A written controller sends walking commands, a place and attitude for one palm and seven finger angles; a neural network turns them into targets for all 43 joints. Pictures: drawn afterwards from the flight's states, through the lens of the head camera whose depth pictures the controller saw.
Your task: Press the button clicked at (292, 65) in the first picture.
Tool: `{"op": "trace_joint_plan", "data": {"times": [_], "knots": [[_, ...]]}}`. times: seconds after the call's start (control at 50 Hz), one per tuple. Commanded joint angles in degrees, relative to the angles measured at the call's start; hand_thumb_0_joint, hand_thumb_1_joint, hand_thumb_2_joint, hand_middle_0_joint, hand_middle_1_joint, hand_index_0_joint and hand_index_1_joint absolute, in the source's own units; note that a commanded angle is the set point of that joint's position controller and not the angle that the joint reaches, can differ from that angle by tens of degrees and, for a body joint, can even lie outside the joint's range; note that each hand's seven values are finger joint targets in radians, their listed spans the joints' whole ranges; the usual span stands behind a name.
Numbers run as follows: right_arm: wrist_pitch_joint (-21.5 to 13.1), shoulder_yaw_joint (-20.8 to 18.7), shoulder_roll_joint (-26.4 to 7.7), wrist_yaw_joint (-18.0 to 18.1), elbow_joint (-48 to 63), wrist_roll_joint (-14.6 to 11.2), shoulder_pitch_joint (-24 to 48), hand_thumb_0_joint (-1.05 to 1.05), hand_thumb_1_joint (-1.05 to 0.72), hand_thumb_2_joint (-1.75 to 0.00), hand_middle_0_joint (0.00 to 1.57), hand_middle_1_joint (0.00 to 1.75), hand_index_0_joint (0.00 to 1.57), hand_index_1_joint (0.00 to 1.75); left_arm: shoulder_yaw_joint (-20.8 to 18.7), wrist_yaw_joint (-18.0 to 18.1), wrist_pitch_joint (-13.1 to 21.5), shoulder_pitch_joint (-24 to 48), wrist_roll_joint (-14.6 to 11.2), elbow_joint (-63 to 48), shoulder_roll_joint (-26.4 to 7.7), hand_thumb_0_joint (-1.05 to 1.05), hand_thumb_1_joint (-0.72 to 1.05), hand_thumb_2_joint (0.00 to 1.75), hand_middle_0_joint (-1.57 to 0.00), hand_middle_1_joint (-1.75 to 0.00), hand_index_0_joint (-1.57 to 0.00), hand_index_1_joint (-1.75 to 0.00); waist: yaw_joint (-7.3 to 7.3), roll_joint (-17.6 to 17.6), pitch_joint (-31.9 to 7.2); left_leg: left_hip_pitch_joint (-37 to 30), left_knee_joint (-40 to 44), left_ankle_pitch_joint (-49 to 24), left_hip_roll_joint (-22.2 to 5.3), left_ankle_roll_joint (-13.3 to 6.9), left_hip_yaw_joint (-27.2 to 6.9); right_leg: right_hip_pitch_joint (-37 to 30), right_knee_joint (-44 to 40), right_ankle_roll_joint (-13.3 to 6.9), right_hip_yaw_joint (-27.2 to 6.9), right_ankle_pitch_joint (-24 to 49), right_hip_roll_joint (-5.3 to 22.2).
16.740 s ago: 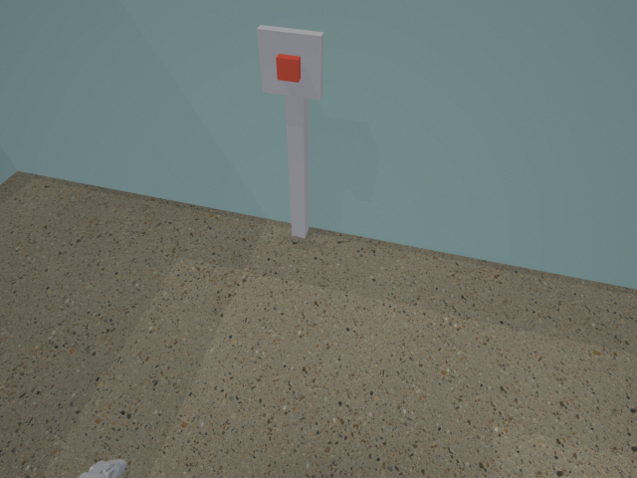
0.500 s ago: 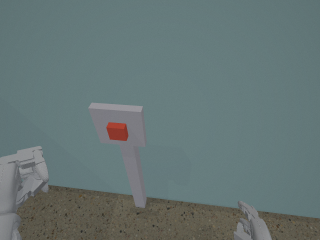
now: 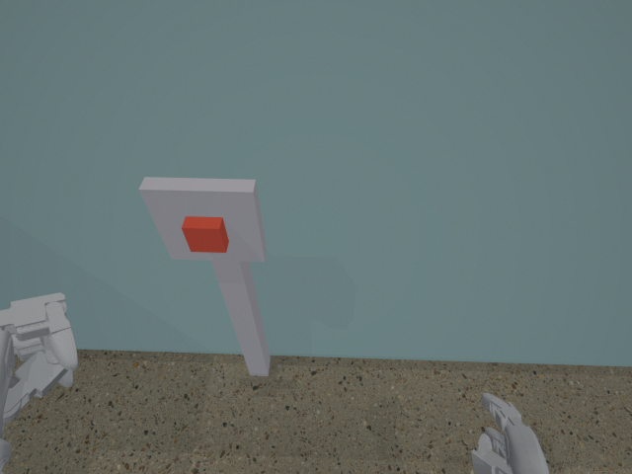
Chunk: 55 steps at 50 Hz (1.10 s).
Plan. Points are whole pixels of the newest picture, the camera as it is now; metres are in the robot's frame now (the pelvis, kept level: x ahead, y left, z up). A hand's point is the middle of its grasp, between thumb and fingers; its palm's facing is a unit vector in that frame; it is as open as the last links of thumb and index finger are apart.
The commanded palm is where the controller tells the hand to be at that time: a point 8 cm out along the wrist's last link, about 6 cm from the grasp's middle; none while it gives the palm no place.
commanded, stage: step back with the hand held close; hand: left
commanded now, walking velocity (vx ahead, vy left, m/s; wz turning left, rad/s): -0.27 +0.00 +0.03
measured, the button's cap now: (206, 233) +0.49 +0.22 -0.02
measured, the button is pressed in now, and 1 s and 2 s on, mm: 0 0 0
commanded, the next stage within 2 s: stop stepping back and stand still in 1.36 s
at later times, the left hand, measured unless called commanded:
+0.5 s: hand out of the picture +0.13 +0.26 +0.16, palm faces +0.43 -0.78 -0.46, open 3.1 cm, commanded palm +0.07 +0.29 +0.17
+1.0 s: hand out of the picture +0.08 +0.21 +0.16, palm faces +0.24 -0.84 -0.48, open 3.1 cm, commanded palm +0.00 +0.26 +0.17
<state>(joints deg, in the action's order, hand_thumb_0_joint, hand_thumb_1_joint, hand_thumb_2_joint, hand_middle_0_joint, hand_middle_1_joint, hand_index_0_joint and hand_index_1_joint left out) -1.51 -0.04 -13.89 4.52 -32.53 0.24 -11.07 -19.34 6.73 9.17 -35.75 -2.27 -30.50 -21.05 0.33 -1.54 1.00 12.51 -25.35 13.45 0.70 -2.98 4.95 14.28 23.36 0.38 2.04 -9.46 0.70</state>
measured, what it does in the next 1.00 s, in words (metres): walks backwards: right foot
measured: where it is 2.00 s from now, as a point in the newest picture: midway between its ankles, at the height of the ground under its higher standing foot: outside the picture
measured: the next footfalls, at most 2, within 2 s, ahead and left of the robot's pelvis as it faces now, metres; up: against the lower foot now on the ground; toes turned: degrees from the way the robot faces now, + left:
right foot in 0.90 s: -0.19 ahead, -0.12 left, +0.00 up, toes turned -1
left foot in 1.14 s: -0.07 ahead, +0.07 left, +0.00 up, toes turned -2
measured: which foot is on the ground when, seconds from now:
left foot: down 0.00-1.00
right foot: down 0.00-0.66, up 0.68-0.88, down 0.90-1.00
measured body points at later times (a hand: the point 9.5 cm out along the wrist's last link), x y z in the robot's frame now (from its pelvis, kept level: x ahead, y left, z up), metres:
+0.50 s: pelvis -0.06 +0.01 -0.02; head -0.04 +0.02 +0.43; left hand +0.10 +0.29 +0.18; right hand +0.13 -0.22 -0.09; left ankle +0.00 +0.08 -0.74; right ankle +0.03 -0.13 -0.74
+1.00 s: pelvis -0.14 -0.01 -0.01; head -0.07 +0.01 +0.43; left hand +0.06 +0.25 +0.18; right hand +0.07 -0.23 -0.09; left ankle +0.00 +0.08 -0.74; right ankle -0.23 -0.12 -0.74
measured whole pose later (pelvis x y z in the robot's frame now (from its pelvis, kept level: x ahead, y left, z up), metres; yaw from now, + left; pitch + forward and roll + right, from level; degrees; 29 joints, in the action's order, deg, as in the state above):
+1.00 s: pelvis -0.14 -0.01 -0.01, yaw -2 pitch +5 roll -3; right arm -6.5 1.3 -10.2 1.7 -34.7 1.9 -3.4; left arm -21.9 6.3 15.3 -32.8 -2.4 -37.2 -24.6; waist -0.9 -0.2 3.6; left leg 29.5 -24.4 -0.4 -4.1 -2.4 4.7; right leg 8.8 23.5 -1.6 -0.3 -19.6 -5.2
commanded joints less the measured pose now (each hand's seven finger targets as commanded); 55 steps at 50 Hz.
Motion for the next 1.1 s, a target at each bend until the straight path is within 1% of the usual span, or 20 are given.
{"op": "trace_joint_plan", "data": {"times": [0.0,0.06,0.16,0.22,0.32,0.38,0.48,0.54,0.6,0.64,0.68,0.78,0.84,0.9,0.94,0.96,0.98,1.0,1.04,1.08], "knots": [[-2.38,-2.94,-5.83,0.32,10.49,-0.33,6.29,0.0,-0.9,-0.9,0.2,0.3,0.2,0.3,-8.89,1.57,4.27,-1.31,-0.3,-13.02,-9.64,0.0,0.9,0.9,-1.3,-1.5,-1.3,-1.5,-1.04,-0.68,-10.5,3.0,3.01,-16.89,-5.48,0.65,-7.26,-8.9,3.7,-0.71,-4.41,19.32,2.63],[-2.48,-3.05,-5.9,0.37,10.55,-0.37,6.47,0.0,-0.9,-0.9,0.2,0.3,0.2,0.3,-8.45,1.63,4.25,-1.18,0.03,-12.92,-9.13,0.0,0.9,0.9,-1.3,-1.5,-1.3,-1.5,-0.93,-1.32,-8.65,6.62,3.94,-11.47,-6.2,-0.06,-7.8,-8.43,4.59,-0.46,-5.03,15.97,2.36],[-3.08,-2.97,-6.33,0.38,11.04,-0.51,5.91,0.0,-0.9,-0.9,0.2,0.3,0.2,0.3,-8.01,2.07,4.59,0.59,0.78,-13.63,-8.71,0.0,0.9,0.9,-1.3,-1.5,-1.3,-1.5,-0.48,0.22,-4.82,15.61,5.94,7.15,-6.64,-1.68,-9.23,-8.26,4.57,-0.56,-7.26,5.88,2.31],[-3.96,-2.91,-6.74,0.42,11.43,-0.29,5.46,0.0,-0.9,-0.9,0.2,0.3,0.2,0.3,-8.49,2.53,5.52,1.42,1.65,-14.99,-8.89,0.0,0.9,0.9,-1.3,-1.5,-1.3,-1.5,-0.28,-1.87,-3.61,21.85,7.9,17.39,-7.5,-2.85,-11.07,-9.8,6.12,-0.38,-7.38,0.63,1.56],[-5.37,-2.77,-6.75,0.56,11.58,-0.04,4.89,0.0,-0.9,-0.9,0.2,0.3,0.2,0.3,-9.25,2.86,6.59,2.55,2.38,-16.65,-8.6,0.0,0.9,0.9,-1.3,-1.5,-1.3,-1.5,-0.48,-5.47,-4.26,28.8,11.12,21.9,-10.51,-4.11,-13.92,-14.86,14.81,0.35,-4.96,3.59,-0.59],[-6.17,-2.92,-6.55,0.54,11.3,0.0,4.37,0.0,-0.9,-0.9,0.2,0.3,0.2,0.3,-9.9,2.77,7.11,2.92,2.62,-16.58,-8.56,0.0,0.9,0.9,-1.3,-1.5,-1.3,-1.5,-0.42,-4.34,-4.61,30.36,9.41,22.53,-10.62,-4.22,-13.61,-15.86,16.44,0.41,-5.82,4.76,-0.79],[-6.1,-3.23,-6.01,0.05,10.06,0.3,3.31,0.0,-0.9,-0.9,0.2,0.3,0.2,0.3,-9.22,2.55,7.69,3.73,1.89,-16.22,-8.88,0.0,0.9,0.9,-1.3,-1.5,-1.3,-1.5,0.64,4.67,-3.75,20.28,-2.91,18.1,-4.27,-1.44,-9.43,-1.74,3.07,-2.93,-15.54,-0.95,5.3],[-5.39,-2.95,-5.65,-0.31,8.9,0.69,3.77,0.0,-0.9,-0.9,0.2,0.3,0.2,0.3,-9.01,2.99,8.02,3.93,1.41,-15.83,-9.65,0.0,0.9,0.9,-1.3,-1.5,-1.3,-1.5,0.85,5.5,-3.45,12.75,-6.85,13.7,-2.97,0.07,-9.17,7.7,-1.98,-4.78,-16.71,-8.18,7.74],[-5.44,-2.8,-6.09,0.01,9.16,0.6,4.77,0.0,-0.9,-0.9,0.2,0.3,0.2,0.3,-9.92,3.27,9.06,2.27,1.67,-17.34,-10.12,0.0,0.9,0.9,-1.3,-1.5,-1.3,-1.5,0.67,-1.16,-5.11,17.82,3.14,16.4,-7.06,-1.84,-13.61,1.32,5.34,-1.76,-9.97,-6.34,2.2],[-6.32,-2.96,-6.95,0.37,9.71,0.56,6.31,0.0,-0.9,-0.9,0.2,0.3,0.2,0.3,-11.23,3.11,9.7,1.63,2.78,-17.66,-9.74,0.0,0.9,0.9,-1.3,-1.5,-1.3,-1.5,-0.2,-12.77,-6.29,33.15,16.83,29.22,-16.02,-5.41,-22.5,-13.56,23.28,0.94,-3.57,-2.75,-4.51],[-7.11,-3.54,-5.83,0.33,9.48,1.06,5.55,0.0,-0.9,-0.9,0.2,0.3,0.2,0.3,-11.92,3.06,9.77,2.04,2.98,-18.9,-10.61,0.0,0.9,0.9,-1.3,-1.5,-1.3,-1.5,-0.24,-9.13,-6.37,30.75,16.17,21.98,-19.09,-7.16,-24.01,-10.66,30.63,0.87,-4.54,-8.85,-5.57],[-9.44,-3.21,-5.48,-0.94,5.18,1.6,3.51,0.0,-0.9,-0.9,0.2,0.3,0.2,0.3,-8.17,2.14,10.34,-1.35,0.73,-17.99,-8.51,0.0,0.9,0.9,-1.3,-1.5,-1.3,-1.5,-0.29,-8.26,-8.91,3.85,7.98,-11.04,-15.6,-4.36,-18.29,1.86,10.1,-0.08,-2.45,-15.52,-4.41],[-9.44,-3.04,-5.57,-1.57,1.88,2.5,2.79,0.0,-0.9,-0.9,0.2,0.3,0.2,0.3,-7.2,1.47,10.72,0.92,0.64,-18.23,-9.45,0.0,0.9,0.9,-1.3,-1.5,-1.3,-1.5,-0.66,-10.84,-14.18,-11.34,2.6,-38.4,-14.82,-2.77,-15.73,4.35,-0.13,-0.29,-3.07,-8.37,-3.42],[-8.25,-3.29,-5.58,-2.09,3.22,1.97,4.31,0.0,-0.9,-0.9,0.2,0.3,0.2,0.3,-9.64,0.82,10.73,0.82,-0.12,-19.57,-11.98,0.0,0.9,0.9,-1.3,-1.5,-1.3,-1.5,-1.7,-8.45,-20.3,-18.43,-1.15,-44.4,-13.06,-1.62,-10.92,2.69,-2.22,0.44,-2.48,-1.37,-3.11],[-6.44,-2.92,-4.86,-2.31,5.77,1.15,5.79,0.0,-0.9,-0.9,0.2,0.3,0.2,0.3,-12.1,0.64,10.34,-1.21,-1.24,-20.73,-13.75,0.0,0.9,0.9,-1.3,-1.5,-1.3,-1.5,-1.73,-2.58,-22.55,-16.06,-3.59,-39.13,-10.19,-0.1,-6.86,-0.15,-2.96,1.59,-3.28,14.65,-0.64],[-5.91,-2.7,-4.22,-2.16,7.08,-0.01,6.04,0.0,-0.9,-0.9,0.2,0.3,0.2,0.3,-12.13,0.42,9.88,-3.15,-1.98,-19.49,-13.48,0.0,0.9,0.9,-1.3,-1.5,-1.3,-1.5,-1.07,4.77,-22.32,-13.92,-5.64,-31.95,-7.45,0.64,-4.34,0.16,-3.16,3.28,-4.1,23.63,1.82],[-5.27,-2.45,-4.16,-1.83,8.55,-0.95,7.27,0.0,-0.9,-0.9,0.2,0.3,0.2,0.3,-13.36,0.47,9.42,-4.79,-2.42,-18.17,-14.4,0.0,0.9,0.9,-1.3,-1.5,-1.3,-1.5,-1.03,10.44,-19.58,-9.95,-8.53,-19.99,-4.97,1.32,-2.76,1.96,-4.16,3.6,-5.55,29.3,5.91],[-4.75,-2.29,-3.97,-1.37,9.18,-1.46,8.35,0.0,-0.9,-0.9,0.2,0.3,0.2,0.3,-14.19,0.56,9.2,-6.24,-2.55,-16.77,-14.58,0.0,0.9,0.9,-1.3,-1.5,-1.3,-1.5,-1.2,12.42,-16.16,-4.35,-12.58,-6.24,-2.28,1.77,-2.43,3.31,-5.27,2.4,-6.98,31.7,9.35],[-4.25,-1.42,-3.66,-0.65,9.69,-1.09,10.17,0.0,-0.9,-0.9,0.2,0.3,0.2,0.3,-14.07,0.77,8.62,-5.97,-2.3,-15.73,-14.62,0.0,0.9,0.9,-1.3,-1.5,-1.3,-1.5,-1.16,8.51,-9.96,8.54,-17.62,4.66,-0.63,2.33,-5.29,1.61,-3.75,-1.87,-11.28,37.0,13.57],[-3.35,-0.14,-3.3,0.45,8.67,0.04,8.45,0.0,-0.9,-0.9,0.2,0.3,0.2,0.3,-12.31,1.04,7.69,-3.18,-1.47,-14.86,-14.19,0.0,0.9,0.9,-1.3,-1.5,-1.3,-1.5,0.02,4.77,-6.7,13.53,-8.17,-1.01,-1.57,2.85,-6.66,-5.73,0.74,-3.42,-9.59,45.55,11.35]]}}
